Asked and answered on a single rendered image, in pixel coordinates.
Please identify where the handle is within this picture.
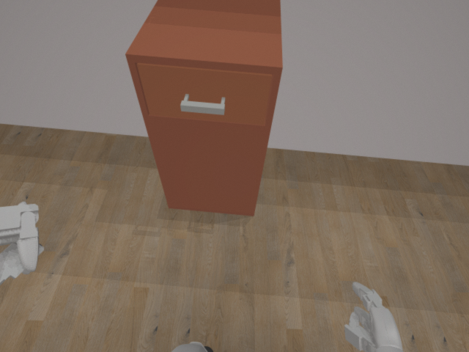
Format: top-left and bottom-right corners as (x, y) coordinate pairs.
(180, 94), (225, 115)

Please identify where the left robot hand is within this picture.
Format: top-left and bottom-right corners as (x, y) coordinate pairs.
(0, 202), (44, 285)

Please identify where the cabinet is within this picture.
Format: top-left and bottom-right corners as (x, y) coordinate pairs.
(125, 0), (283, 216)

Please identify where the drawer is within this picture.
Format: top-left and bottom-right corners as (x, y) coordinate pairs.
(137, 63), (272, 125)

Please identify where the right robot hand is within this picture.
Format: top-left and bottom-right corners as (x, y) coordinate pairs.
(344, 282), (403, 352)

